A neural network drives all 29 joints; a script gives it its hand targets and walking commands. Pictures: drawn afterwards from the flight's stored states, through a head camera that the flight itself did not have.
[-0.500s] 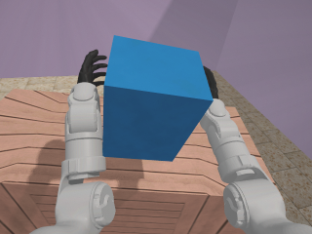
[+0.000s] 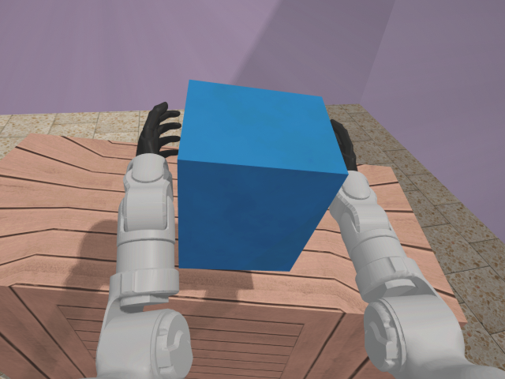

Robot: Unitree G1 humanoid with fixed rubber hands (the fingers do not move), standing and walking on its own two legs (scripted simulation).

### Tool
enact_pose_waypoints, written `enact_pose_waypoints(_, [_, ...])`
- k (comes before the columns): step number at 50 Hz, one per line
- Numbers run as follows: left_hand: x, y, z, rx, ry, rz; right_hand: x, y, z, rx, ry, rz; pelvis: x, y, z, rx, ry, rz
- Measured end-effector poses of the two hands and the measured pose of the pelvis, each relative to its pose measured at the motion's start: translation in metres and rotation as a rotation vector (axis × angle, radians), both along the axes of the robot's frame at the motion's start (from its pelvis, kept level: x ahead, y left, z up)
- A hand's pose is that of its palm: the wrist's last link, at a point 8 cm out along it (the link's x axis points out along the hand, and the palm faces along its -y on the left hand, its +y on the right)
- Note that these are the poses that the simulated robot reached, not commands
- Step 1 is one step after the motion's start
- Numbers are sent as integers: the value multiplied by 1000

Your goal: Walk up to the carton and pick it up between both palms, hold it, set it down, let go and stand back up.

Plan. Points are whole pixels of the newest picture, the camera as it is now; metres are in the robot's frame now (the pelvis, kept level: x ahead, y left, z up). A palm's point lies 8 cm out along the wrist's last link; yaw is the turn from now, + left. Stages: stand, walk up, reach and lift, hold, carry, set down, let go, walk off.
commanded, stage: set down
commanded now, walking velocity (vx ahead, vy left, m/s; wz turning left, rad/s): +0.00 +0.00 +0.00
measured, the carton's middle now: (245, 187) +0.39 +0.01 +0.13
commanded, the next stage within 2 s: none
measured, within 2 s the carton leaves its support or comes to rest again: rests again in 1.76 s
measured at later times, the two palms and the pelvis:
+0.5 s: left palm (164, 173) +0.39 +0.14 +0.16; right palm (342, 177) +0.40 -0.15 +0.16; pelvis +0.00 -0.01 +0.00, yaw -1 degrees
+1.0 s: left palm (167, 189) +0.40 +0.14 +0.12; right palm (334, 184) +0.42 -0.15 +0.12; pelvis +0.01 -0.01 +0.00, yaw -2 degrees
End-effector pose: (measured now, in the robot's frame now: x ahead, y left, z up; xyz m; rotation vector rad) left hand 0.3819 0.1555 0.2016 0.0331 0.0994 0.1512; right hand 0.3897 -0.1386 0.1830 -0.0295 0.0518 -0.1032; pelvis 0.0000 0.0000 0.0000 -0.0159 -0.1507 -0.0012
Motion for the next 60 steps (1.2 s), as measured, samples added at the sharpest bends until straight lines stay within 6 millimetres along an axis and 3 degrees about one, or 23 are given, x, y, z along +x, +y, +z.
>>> enact_pose_waypoints(16, [6, -12, -23, -14, 48, 10, 8, -13, -16, -13, 43, 9, 0, -10, 1, 7, 39, -13])
enact_pose_waypoints(60, [15, -13, -93, -53, 156, 85, 36, -12, -71, -21, 151, 80, 9, -15, 2, 15, 183, -36])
